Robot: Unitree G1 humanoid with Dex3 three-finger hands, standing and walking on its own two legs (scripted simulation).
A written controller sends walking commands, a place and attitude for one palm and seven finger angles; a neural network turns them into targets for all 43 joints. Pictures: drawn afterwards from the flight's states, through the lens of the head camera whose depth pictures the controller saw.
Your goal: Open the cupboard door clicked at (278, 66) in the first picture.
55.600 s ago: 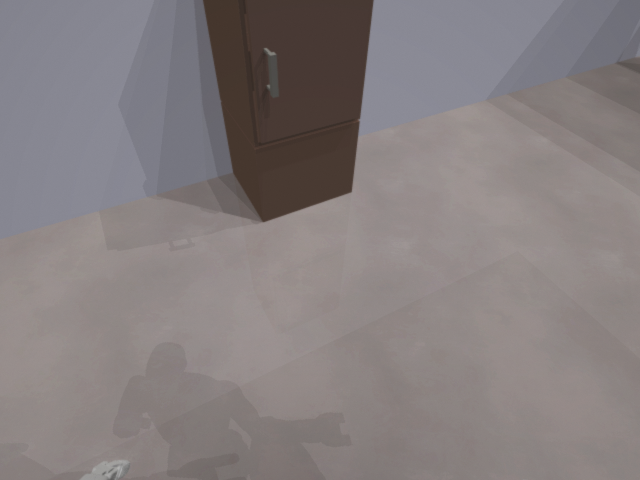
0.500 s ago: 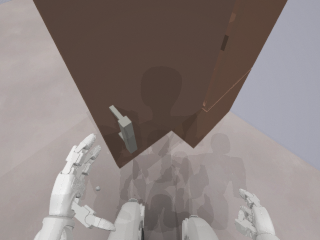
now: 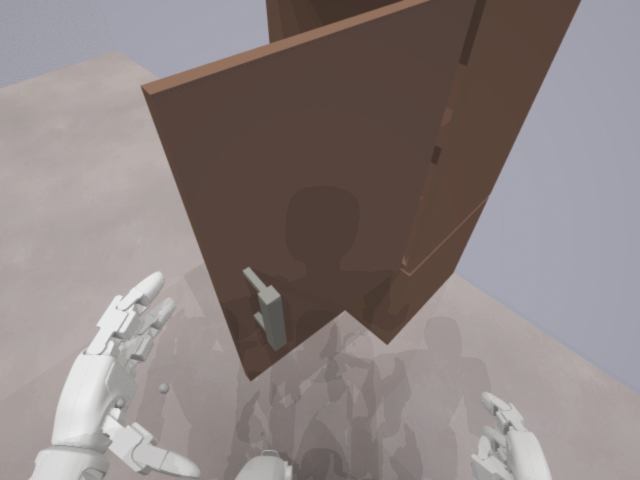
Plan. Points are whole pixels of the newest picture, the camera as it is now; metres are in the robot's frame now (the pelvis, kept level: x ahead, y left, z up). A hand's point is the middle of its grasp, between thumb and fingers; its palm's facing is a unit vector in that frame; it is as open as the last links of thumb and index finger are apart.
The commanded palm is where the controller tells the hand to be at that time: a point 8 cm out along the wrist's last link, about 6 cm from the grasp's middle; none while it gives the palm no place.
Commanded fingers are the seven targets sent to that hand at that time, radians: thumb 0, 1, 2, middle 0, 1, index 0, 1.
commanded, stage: draw the hand back to the body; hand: left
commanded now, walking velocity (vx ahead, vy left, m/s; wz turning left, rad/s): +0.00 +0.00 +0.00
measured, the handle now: (264, 310) +0.35 +0.10 -0.01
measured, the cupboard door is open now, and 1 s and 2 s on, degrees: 84 84 84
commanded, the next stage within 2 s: step back with the hand held close in 1.08 s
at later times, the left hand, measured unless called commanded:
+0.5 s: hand (52, 311) +0.23 +0.25 +0.18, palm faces +0.35 -0.85 -0.40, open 11.5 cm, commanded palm +0.19 +0.29 +0.21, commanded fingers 0.00 0.58 0.76 -0.19 -0.30 -0.19 -0.30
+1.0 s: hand (11, 281) +0.24 +0.26 +0.22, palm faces +0.41 -0.83 -0.38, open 7.5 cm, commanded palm +0.19 +0.30 +0.25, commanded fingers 0.00 0.90 0.90 -0.20 -0.30 -0.20 -0.30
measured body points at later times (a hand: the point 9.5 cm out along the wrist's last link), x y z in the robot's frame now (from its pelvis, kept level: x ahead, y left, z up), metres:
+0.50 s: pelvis +0.03 +0.01 +0.06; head +0.02 -0.01 +0.51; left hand +0.20 +0.29 +0.21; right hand +0.21 -0.21 -0.02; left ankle +0.06 +0.11 -0.66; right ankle -0.02 -0.10 -0.66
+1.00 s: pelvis +0.03 +0.01 +0.08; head +0.02 -0.01 +0.53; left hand +0.21 +0.31 +0.24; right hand +0.21 -0.22 -0.01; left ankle +0.06 +0.11 -0.66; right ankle -0.02 -0.10 -0.66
